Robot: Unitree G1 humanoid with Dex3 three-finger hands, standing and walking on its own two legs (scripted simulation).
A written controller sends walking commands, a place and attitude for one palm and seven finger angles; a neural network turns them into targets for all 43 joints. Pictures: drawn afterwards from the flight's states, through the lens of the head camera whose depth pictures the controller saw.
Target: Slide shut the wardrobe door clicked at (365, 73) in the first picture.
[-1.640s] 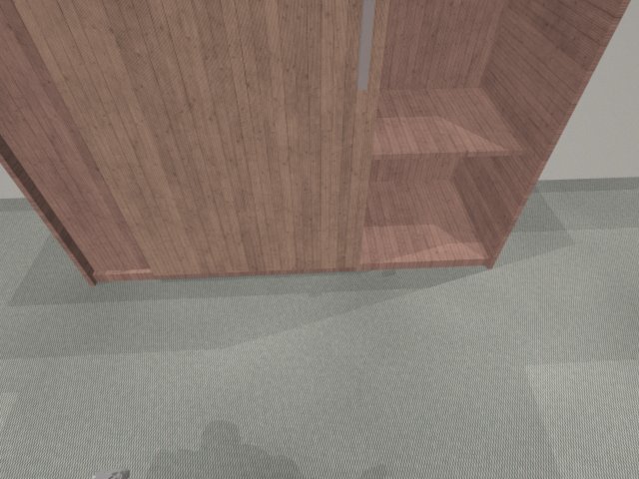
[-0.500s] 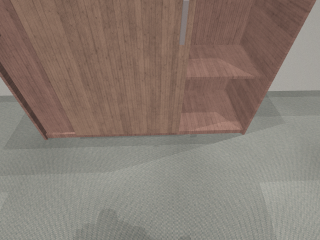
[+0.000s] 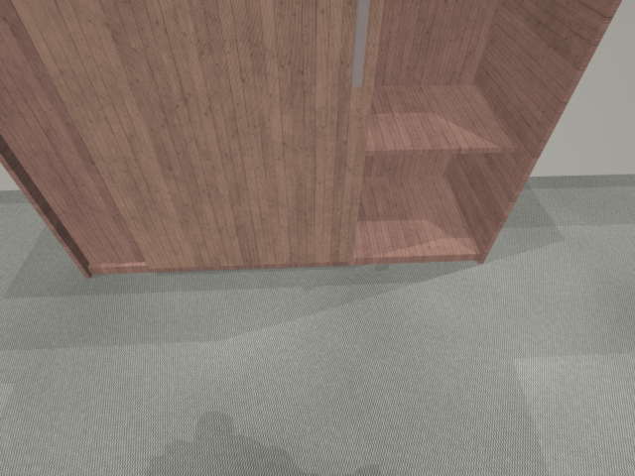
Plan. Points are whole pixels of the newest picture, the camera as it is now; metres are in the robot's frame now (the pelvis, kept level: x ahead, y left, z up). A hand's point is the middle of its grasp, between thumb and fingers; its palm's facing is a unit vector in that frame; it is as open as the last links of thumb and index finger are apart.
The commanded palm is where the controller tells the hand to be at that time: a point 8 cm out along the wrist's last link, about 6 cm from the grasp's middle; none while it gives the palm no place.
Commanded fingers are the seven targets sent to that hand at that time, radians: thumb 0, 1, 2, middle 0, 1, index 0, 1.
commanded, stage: walk to a spot facing it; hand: left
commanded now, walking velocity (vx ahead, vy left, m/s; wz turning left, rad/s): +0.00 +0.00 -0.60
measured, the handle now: (358, 40) +0.99 -0.03 +0.13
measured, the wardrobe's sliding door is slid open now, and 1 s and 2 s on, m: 0.54 0.54 0.54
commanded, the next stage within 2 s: turn to face it in 1.44 s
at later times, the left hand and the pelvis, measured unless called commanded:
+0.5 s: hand out of the picture +0.05 +0.16 -0.17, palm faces -0.18 -0.95 -0.25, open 7.4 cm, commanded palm none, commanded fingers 0.00 0.90 0.90 -0.20 -0.30 -0.20 -0.30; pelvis -0.03 -0.02 -0.01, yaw -14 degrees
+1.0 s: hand (242, 425) +0.23 +0.14 -0.17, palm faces -0.48 -0.85 -0.20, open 7.4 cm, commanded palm none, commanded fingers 0.00 0.90 0.90 -0.20 -0.30 -0.20 -0.30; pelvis +0.05 -0.01 +0.00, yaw -32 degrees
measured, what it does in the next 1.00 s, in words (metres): steps on the spot, turning right: left foot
